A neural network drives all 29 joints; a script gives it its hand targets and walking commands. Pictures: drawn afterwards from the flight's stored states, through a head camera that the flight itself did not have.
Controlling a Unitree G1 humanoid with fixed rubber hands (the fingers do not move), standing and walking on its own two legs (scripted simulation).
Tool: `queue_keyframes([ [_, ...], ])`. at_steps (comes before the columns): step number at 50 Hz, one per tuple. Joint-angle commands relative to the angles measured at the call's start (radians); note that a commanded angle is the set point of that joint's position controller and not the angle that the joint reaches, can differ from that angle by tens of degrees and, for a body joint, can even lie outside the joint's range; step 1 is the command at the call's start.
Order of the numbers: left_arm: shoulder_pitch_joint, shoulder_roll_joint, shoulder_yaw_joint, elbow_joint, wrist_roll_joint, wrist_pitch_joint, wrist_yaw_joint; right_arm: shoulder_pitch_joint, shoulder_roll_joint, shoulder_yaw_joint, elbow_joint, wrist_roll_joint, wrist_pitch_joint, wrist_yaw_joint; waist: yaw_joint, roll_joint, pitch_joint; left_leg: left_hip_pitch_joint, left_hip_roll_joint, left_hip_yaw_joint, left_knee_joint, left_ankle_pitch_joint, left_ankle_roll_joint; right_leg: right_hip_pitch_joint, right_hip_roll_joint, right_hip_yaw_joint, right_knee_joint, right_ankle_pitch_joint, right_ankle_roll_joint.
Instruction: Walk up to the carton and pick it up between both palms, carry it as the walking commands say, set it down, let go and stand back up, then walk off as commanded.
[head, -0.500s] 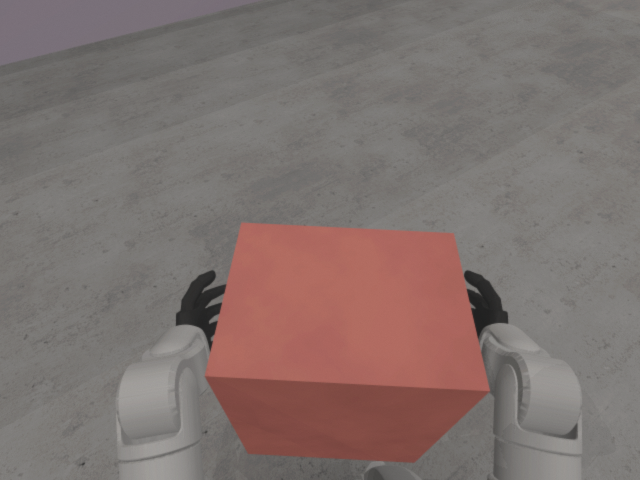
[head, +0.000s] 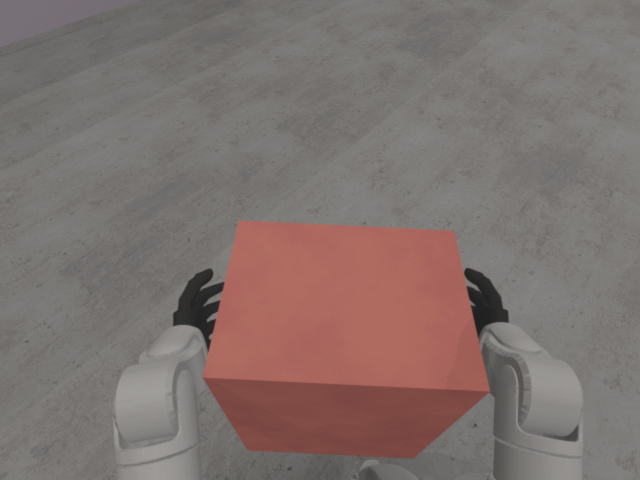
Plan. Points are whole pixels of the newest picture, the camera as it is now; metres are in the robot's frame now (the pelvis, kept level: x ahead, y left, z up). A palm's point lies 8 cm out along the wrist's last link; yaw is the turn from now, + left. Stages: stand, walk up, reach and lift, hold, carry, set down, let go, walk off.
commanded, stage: carry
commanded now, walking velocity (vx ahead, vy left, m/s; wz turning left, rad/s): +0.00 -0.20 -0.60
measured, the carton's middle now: (337, 354) +0.27 +0.00 +0.01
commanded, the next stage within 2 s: none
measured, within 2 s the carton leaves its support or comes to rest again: neither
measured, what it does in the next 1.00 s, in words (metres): steps to the right, turning right: left foot, then right foot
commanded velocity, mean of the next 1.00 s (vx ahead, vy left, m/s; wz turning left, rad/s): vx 0.00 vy -0.20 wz -0.60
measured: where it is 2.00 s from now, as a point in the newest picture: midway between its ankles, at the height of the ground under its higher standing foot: outside the picture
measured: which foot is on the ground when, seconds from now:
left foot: up 0.00-0.06, down 0.08-0.32, up 0.34-0.54, down 0.56-0.80, up 0.82-1.00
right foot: down 0.00-0.10, up 0.12-0.30, down 0.32-0.58, up 0.60-0.76, down 0.78-1.00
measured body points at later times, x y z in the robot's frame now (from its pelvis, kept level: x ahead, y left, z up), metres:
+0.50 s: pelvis -0.03 -0.14 +0.00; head -0.01 -0.14 +0.45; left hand +0.28 -0.06 +0.07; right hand +0.18 -0.38 +0.07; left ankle -0.03 +0.00 -0.67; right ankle +0.01 -0.24 -0.70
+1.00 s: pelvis -0.10 -0.27 +0.00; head -0.08 -0.28 +0.45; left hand +0.22 -0.28 +0.07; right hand +0.04 -0.56 +0.06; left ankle -0.06 -0.13 -0.66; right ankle -0.08 -0.36 -0.70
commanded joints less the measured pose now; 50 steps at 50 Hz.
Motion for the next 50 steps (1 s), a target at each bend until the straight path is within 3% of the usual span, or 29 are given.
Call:
queue_keyframes([
  [1, -0.504, -0.794, -0.768, -0.2, -0.365, -0.025, -0.218, -0.489, 0.819, 0.798, -0.15, 0.408, -0.007, 0.231, 0.02, -0.176, -0.444, 0.077, -0.107, -0.041, -0.255, 0.067, 0.053, 0.33, -0.246, 0.445, -0.451, 0.515, -0.012],
  [3, -0.522, -0.798, -0.772, -0.207, -0.361, -0.025, -0.211, -0.465, 0.818, 0.791, -0.153, 0.406, -0.007, 0.238, -0.006, -0.168, -0.483, 0.413, -0.115, -0.035, -0.562, 0.151, 0.111, 0.152, -0.164, 0.337, -0.434, 0.47, 0.11],
  [4, -0.539, -0.791, -0.776, -0.216, -0.356, -0.023, -0.206, -0.422, 0.813, 0.773, -0.131, 0.394, -0.009, 0.24, -0.035, 0.032, -0.482, 0.654, 0.077, -0.191, -0.817, 0.215, 0.183, -0.046, -0.06, 0.164, -0.265, 0.247, 0.199],
  [5, -0.565, -0.776, -0.78, -0.264, -0.356, -0.02, -0.203, -0.414, 0.821, 0.773, -0.12, 0.391, -0.015, 0.239, -0.02, 0.512, -0.433, 0.61, 0.491, -0.565, -0.779, 0.553, 0.358, -0.211, 0.008, 0.002, 0.206, -0.283, 0.179],
  [6, -0.603, -0.787, -0.801, -0.284, -0.369, -0.011, -0.216, -0.409, 0.828, 0.774, -0.119, 0.373, -0.017, 0.236, -0.015, 0.497, -0.354, 0.479, 0.558, -0.521, -0.756, 0.643, 0.444, -0.257, -0.17, 0.105, 0.454, -0.305, 0.131],
  [7, -0.574, -0.784, -0.776, -0.217, -0.35, -0.008, -0.21, -0.471, 0.816, 0.774, -0.153, 0.39, -0.008, 0.243, -0.002, 0.243, -0.294, 0.44, 0.457, -0.313, -0.724, 0.762, 0.361, -0.21, -0.177, 0.057, 0.469, -0.199, 0.105],
  [8, -0.555, -0.794, -0.782, -0.198, -0.366, -0.007, -0.211, -0.499, 0.792, 0.779, -0.17, 0.392, -0.005, 0.243, 0.005, 0.173, -0.314, 0.51, 0.424, -0.223, -0.652, 0.918, 0.304, -0.234, -0.184, 0.037, 0.428, -0.165, 0.107],
  [12, -0.547, -0.762, -0.77, -0.195, -0.385, 0.012, -0.218, -0.487, 0.763, 0.787, -0.138, 0.355, 0.015, 0.226, 0.005, 0.284, -0.3, 0.397, 0.328, 0.012, -0.493, 1.003, 0.156, -0.049, -0.177, -0.077, -0.034, -0.168, 0.097],
  [14, -0.5, -0.748, -0.745, -0.148, -0.382, 0.022, -0.225, -0.455, 0.746, 0.787, -0.101, 0.331, 0.02, 0.216, 0.015, 0.247, -0.349, 0.33, 0.268, 0.088, -0.329, 0.919, 0.106, 0.133, -0.117, -0.101, -0.247, -0.099, 0.087],
  [15, -0.46, -0.748, -0.738, -0.126, -0.375, 0.025, -0.226, -0.43, 0.727, 0.789, -0.08, 0.333, 0.025, 0.215, 0.034, 0.104, -0.389, 0.193, 0.201, 0.118, -0.148, 0.746, 0.065, 0.293, -0.134, 0.01, -0.341, 0.085, 0.056],
  [16, -0.475, -0.73, -0.731, -0.123, -0.372, 0.02, -0.228, -0.462, 0.725, 0.813, -0.108, 0.333, 0.023, 0.216, 0.023, -0.277, -0.378, -0.082, 0.022, 0.138, 0.042, 0.094, 0.0, 0.426, -0.347, 0.363, -0.351, 0.712, -0.03],
  [17, -0.458, -0.734, -0.736, -0.128, -0.358, 0.007, -0.231, -0.5, 0.761, 0.835, -0.139, 0.357, 0.022, 0.228, 0.032, -0.443, -0.344, -0.242, -0.077, 0.042, 0.106, -0.222, -0.024, 0.436, -0.413, 0.54, -0.373, 0.868, -0.117],
  [20, -0.469, -0.778, -0.738, -0.14, -0.34, -0.008, -0.223, -0.479, 0.797, 0.796, -0.089, 0.388, 0.013, 0.246, 0.031, -0.134, -0.377, -0.181, -0.027, -0.047, 0.103, -0.042, -0.011, 0.403, -0.302, 0.378, -0.298, 0.822, -0.089],
  [24, -0.511, -0.795, -0.772, -0.211, -0.365, -0.02, -0.219, -0.525, 0.811, 0.813, -0.181, 0.42, -0.002, 0.235, 0.025, -0.22, -0.419, 0.016, -0.082, -0.023, -0.156, 0.049, 0.025, 0.308, -0.276, 0.422, -0.388, 0.531, -0.077],
  [27, -0.52, -0.791, -0.781, -0.222, -0.355, -0.018, -0.206, -0.464, 0.809, 0.795, -0.174, 0.419, -0.001, 0.243, -0.016, -0.124, -0.493, 0.427, -0.079, -0.047, -0.576, 0.198, 0.102, 0.116, -0.187, 0.31, -0.305, 0.496, 0.031],
  [28, -0.543, -0.78, -0.782, -0.229, -0.356, -0.015, -0.204, -0.434, 0.8, 0.777, -0.148, 0.41, -0.004, 0.243, -0.037, 0.154, -0.467, 0.624, 0.188, -0.273, -0.775, 0.376, 0.189, -0.098, -0.068, 0.127, -0.067, 0.2, 0.116],
  [29, -0.59, -0.774, -0.79, -0.274, -0.356, -0.012, -0.204, -0.43, 0.8, 0.781, -0.148, 0.402, -0.012, 0.241, -0.019, 0.498, -0.396, 0.611, 0.514, -0.504, -0.744, 0.763, 0.358, -0.289, -0.058, -0.023, 0.273, -0.309, 0.128],
  [30, -0.608, -0.778, -0.801, -0.286, -0.364, -0.007, -0.213, -0.428, 0.804, 0.77, -0.15, 0.39, -0.014, 0.241, -0.012, 0.448, -0.35, 0.507, 0.543, -0.461, -0.712, 0.839, 0.418, -0.278, -0.177, 0.067, 0.459, -0.299, 0.111],
  [31, -0.607, -0.781, -0.793, -0.243, -0.365, -0.006, -0.209, -0.475, 0.797, 0.771, -0.169, 0.405, -0.008, 0.245, -0.005, 0.269, -0.308, 0.487, 0.475, -0.304, -0.673, 0.966, 0.358, -0.248, -0.183, 0.038, 0.49, -0.234, 0.099],
  [32, -0.591, -0.789, -0.797, -0.232, -0.373, -0.004, -0.209, -0.499, 0.782, 0.779, -0.186, 0.401, -0.004, 0.244, 0.002, 0.216, -0.31, 0.526, 0.438, -0.219, -0.634, 1.026, 0.298, -0.268, -0.197, 0.015, 0.409, -0.202, 0.108],
  [34, -0.563, -0.783, -0.791, -0.211, -0.379, 0.001, -0.212, -0.505, 0.76, 0.789, -0.185, 0.371, 0.0, 0.237, 0.007, 0.237, -0.321, 0.461, 0.371, -0.056, -0.543, 1.017, 0.2, -0.161, -0.224, -0.015, 0.16, -0.161, 0.11],
  [37, -0.519, -0.751, -0.757, -0.182, -0.38, 0.018, -0.224, -0.451, 0.751, 0.793, -0.127, 0.346, 0.016, 0.222, 0.008, 0.293, -0.336, 0.335, 0.309, 0.066, -0.409, 0.929, 0.117, 0.09, -0.153, -0.1, -0.14, -0.137, 0.099],
  [38, -0.477, -0.749, -0.742, -0.15, -0.374, 0.02, -0.227, -0.441, 0.739, 0.8, -0.117, 0.343, 0.018, 0.218, 0.028, 0.19, -0.396, 0.275, 0.261, 0.108, -0.215, 0.837, 0.091, 0.239, -0.121, -0.068, -0.26, -0.068, 0.086],
  [39, -0.473, -0.744, -0.731, -0.138, -0.373, 0.018, -0.23, -0.448, 0.726, 0.81, -0.113, 0.341, 0.02, 0.218, 0.037, -0.083, -0.388, 0.051, 0.133, 0.118, -0.031, 0.471, 0.04, 0.382, -0.232, 0.191, -0.356, 0.335, 0.035],
  [40, -0.491, -0.73, -0.73, -0.134, -0.371, 0.011, -0.235, -0.505, 0.74, 0.842, -0.162, 0.353, 0.018, 0.22, 0.026, -0.442, -0.356, -0.245, -0.063, 0.105, 0.125, -0.166, -0.026, 0.483, -0.4, 0.502, -0.342, 0.829, -0.065],
  [41, -0.464, -0.747, -0.734, -0.141, -0.356, 0.002, -0.236, -0.534, 0.771, 0.85, -0.167, 0.37, 0.021, 0.227, 0.038, -0.422, -0.351, -0.224, -0.052, -0.003, 0.177, -0.211, -0.014, 0.417, -0.392, 0.515, -0.372, 0.783, -0.114],
  [43, -0.463, -0.763, -0.731, -0.127, -0.341, -0.003, -0.231, -0.497, 0.779, 0.814, -0.114, 0.383, 0.014, 0.237, 0.034, -0.181, -0.374, -0.213, -0.024, -0.04, 0.175, -0.076, -0.009, 0.436, -0.314, 0.383, -0.299, 0.801, -0.09],
  [44, -0.465, -0.781, -0.732, -0.133, -0.342, -0.011, -0.231, -0.509, 0.789, 0.817, -0.127, 0.399, 0.006, 0.241, 0.032, -0.144, -0.395, -0.188, -0.014, -0.055, 0.153, -0.02, -0.01, 0.419, -0.283, 0.378, -0.296, 0.734, -0.073],
  [50, -0.515, -0.777, -0.765, -0.221, -0.365, -0.025, -0.218, -0.519, 0.799, 0.821, -0.201, 0.429, -0.006, 0.231, 0.029, -0.185, -0.437, -0.015, -0.079, -0.043, -0.097, 0.049, 0.038, 0.346, -0.275, 0.477, -0.426, 0.471, -0.07],
])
